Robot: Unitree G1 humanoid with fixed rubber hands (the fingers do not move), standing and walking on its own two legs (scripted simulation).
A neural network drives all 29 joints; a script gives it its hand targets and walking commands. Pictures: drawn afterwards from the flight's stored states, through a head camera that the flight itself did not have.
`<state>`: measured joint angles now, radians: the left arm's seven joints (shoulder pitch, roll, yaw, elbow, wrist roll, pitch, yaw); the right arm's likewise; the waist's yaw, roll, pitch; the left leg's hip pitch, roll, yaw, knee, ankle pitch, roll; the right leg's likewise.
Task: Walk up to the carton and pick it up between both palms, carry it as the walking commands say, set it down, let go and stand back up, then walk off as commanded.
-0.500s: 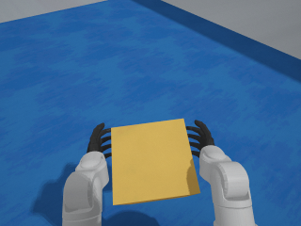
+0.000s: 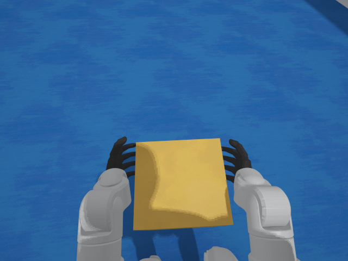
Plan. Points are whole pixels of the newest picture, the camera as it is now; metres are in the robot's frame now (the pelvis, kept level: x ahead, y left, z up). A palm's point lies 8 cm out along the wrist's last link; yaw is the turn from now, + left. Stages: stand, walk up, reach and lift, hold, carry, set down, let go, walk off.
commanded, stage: carry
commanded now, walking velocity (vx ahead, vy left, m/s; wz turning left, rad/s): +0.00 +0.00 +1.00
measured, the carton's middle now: (179, 190) +0.28 -0.01 -0.01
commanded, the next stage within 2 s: none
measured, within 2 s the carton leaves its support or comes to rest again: neither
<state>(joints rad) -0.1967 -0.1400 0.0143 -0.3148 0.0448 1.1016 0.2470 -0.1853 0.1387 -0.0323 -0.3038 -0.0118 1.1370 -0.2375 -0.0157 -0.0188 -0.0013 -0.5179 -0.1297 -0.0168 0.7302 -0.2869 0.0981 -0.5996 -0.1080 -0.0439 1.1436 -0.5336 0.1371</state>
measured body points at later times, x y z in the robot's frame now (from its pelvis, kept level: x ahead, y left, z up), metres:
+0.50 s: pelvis -0.03 +0.05 +0.01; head -0.03 +0.04 +0.46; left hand +0.17 +0.30 +0.11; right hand +0.29 +0.07 +0.11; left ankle -0.06 +0.19 -0.70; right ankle +0.00 -0.10 -0.71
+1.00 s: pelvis -0.11 +0.12 +0.00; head -0.08 +0.15 +0.44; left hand -0.04 +0.46 +0.10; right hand +0.17 +0.32 +0.09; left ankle -0.16 +0.17 -0.71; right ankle +0.01 -0.01 -0.67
